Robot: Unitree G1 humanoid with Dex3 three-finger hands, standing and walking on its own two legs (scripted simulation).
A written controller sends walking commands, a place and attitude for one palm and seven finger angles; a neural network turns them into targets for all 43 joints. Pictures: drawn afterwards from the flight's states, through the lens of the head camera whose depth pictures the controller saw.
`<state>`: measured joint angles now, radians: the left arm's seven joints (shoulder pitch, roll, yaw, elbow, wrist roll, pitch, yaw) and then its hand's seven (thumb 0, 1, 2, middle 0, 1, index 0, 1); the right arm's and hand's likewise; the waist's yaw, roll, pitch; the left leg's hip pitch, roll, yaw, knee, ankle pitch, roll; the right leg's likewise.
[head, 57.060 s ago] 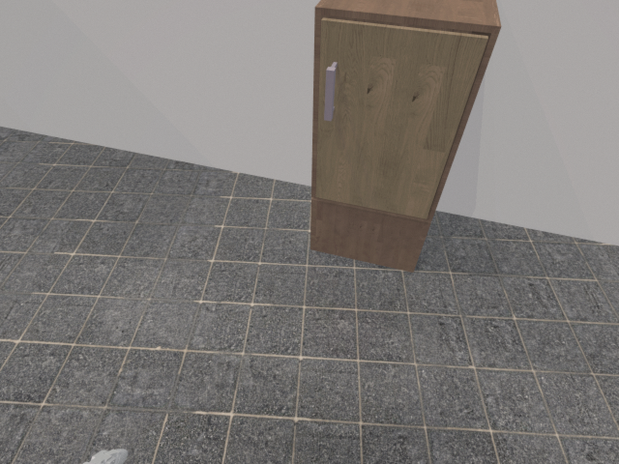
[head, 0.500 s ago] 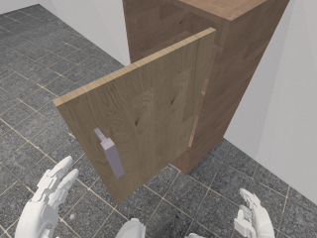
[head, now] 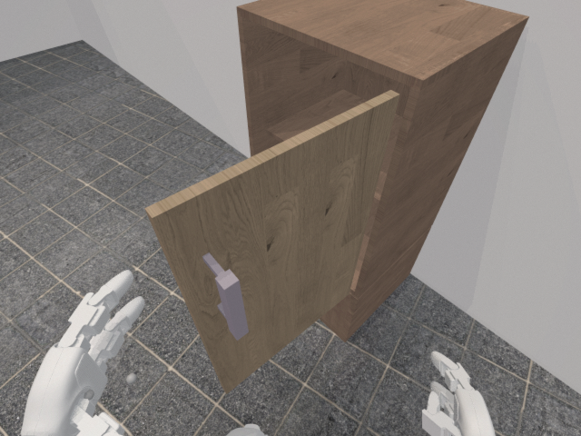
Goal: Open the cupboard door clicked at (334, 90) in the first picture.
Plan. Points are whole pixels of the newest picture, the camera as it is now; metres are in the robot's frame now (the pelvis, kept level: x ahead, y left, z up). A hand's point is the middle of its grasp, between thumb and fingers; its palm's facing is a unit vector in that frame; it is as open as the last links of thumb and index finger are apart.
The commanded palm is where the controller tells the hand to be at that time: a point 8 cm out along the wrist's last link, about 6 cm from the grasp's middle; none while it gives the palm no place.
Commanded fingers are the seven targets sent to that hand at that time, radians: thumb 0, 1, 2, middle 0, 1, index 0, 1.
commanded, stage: draw the hand back to the body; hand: left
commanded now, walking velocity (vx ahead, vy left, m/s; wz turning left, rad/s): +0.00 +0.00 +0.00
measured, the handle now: (225, 297) +0.29 +0.12 +0.04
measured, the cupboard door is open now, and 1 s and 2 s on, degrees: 86 86 86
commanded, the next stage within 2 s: step back with the hand held close in 1.18 s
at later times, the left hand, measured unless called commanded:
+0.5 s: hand (64, 306) +0.21 +0.25 +0.16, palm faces +0.33 -0.85 -0.40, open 12.7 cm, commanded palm +0.16 +0.29 +0.19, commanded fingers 0.00 0.41 0.69 -0.18 -0.30 -0.18 -0.30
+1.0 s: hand (63, 250) +0.24 +0.24 +0.21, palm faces +0.40 -0.82 -0.40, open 7.7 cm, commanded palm +0.19 +0.28 +0.23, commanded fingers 0.00 0.90 0.90 -0.20 -0.30 -0.20 -0.30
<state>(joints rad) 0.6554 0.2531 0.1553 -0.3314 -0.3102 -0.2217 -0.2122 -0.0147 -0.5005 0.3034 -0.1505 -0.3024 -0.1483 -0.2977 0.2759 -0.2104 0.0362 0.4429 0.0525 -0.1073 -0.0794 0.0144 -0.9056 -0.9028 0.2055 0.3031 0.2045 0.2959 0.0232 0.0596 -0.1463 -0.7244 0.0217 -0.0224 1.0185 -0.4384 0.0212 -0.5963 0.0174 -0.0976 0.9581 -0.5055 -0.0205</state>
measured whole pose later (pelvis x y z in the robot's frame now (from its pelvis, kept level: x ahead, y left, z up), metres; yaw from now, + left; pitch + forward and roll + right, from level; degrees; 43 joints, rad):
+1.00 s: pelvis +0.05 -0.01 +0.06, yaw -1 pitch -3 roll +0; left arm 0.48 0.34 0.32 -0.40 -0.09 -0.02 0.10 0.01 0.84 0.88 -0.20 -0.30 -0.20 -0.30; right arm 0.18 -0.24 0.03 0.61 0.00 -0.05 -0.07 0.01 -0.91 -0.90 0.20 0.30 0.20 0.30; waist 0.06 0.06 0.01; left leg -0.13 0.00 0.03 0.41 -0.24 0.01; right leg -0.03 0.01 -0.04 0.37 -0.29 -0.02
